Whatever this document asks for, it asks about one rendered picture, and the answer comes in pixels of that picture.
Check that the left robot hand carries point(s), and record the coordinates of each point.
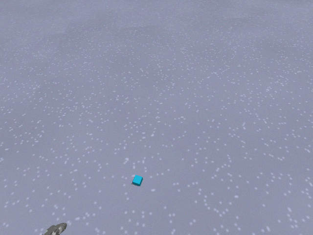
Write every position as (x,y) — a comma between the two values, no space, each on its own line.
(56,230)

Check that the small box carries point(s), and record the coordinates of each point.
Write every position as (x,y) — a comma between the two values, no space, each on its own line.
(137,180)

